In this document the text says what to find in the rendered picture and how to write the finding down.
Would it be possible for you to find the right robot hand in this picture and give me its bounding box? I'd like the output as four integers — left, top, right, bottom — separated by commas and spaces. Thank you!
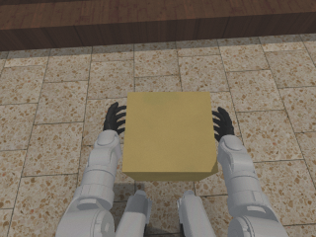
211, 107, 235, 143

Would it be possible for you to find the robot right upper arm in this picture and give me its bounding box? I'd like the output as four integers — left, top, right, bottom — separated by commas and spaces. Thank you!
227, 215, 288, 237

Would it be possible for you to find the robot left upper arm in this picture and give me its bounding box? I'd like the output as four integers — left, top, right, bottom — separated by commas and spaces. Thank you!
55, 208, 116, 237

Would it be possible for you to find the robot right forearm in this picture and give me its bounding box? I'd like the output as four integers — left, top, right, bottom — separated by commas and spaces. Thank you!
217, 134, 288, 236

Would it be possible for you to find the robot left forearm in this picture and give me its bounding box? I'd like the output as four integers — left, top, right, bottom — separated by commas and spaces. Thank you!
55, 129, 122, 237

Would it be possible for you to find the robot left shin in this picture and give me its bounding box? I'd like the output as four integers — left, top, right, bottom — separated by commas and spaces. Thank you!
127, 190, 147, 202

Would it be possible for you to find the carton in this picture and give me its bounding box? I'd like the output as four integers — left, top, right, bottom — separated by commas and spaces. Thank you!
121, 91, 218, 182

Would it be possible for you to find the left robot hand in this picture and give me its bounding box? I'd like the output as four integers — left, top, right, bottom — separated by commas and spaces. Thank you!
103, 102, 126, 135

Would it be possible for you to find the robot right thigh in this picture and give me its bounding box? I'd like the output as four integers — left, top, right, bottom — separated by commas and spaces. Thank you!
177, 194, 216, 237

